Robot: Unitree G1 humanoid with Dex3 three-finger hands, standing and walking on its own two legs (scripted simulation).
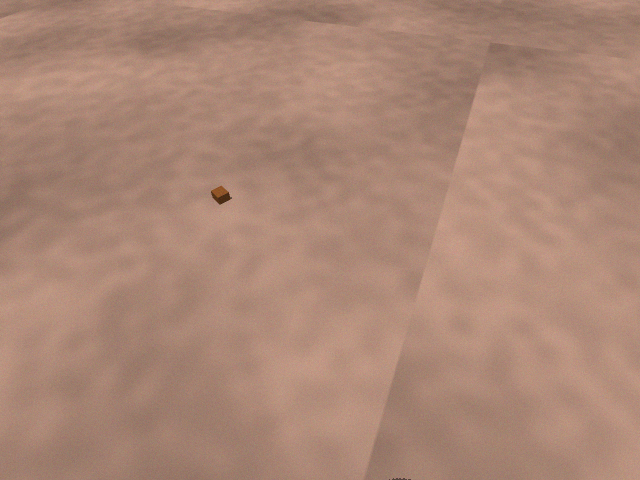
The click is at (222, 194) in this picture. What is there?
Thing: small box
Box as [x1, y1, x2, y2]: [211, 186, 229, 204]
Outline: 221,186 211,190 213,198 220,204 229,199 228,192
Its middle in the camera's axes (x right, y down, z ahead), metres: -0.48 -0.22 +1.90
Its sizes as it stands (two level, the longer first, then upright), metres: 0.068 0.060 0.045
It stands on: the floor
